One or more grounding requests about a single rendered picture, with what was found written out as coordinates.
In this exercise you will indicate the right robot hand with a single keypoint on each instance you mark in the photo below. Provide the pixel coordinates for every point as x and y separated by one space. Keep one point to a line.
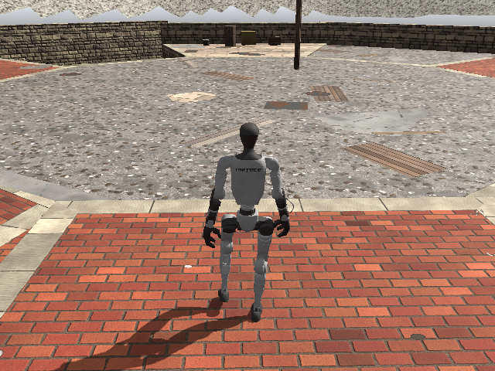
284 224

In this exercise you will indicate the robot left upper arm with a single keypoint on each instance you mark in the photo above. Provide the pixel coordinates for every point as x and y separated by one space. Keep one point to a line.
221 175

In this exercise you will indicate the robot foot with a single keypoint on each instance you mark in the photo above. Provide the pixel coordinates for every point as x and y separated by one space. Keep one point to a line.
256 315
224 296

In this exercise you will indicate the robot right upper arm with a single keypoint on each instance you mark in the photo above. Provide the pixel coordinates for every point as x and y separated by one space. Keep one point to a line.
276 177

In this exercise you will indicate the right robot forearm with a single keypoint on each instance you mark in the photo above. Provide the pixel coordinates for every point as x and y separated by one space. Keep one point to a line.
282 207

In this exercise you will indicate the robot left foot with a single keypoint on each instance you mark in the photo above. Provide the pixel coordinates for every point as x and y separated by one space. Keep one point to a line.
224 296

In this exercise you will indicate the left robot hand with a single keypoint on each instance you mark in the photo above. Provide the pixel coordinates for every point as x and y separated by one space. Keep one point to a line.
208 238

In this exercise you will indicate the left robot forearm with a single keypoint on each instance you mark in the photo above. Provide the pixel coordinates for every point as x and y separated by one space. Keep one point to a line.
212 211

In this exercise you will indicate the robot right foot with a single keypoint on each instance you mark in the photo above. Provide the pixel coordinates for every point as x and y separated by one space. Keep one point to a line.
256 315

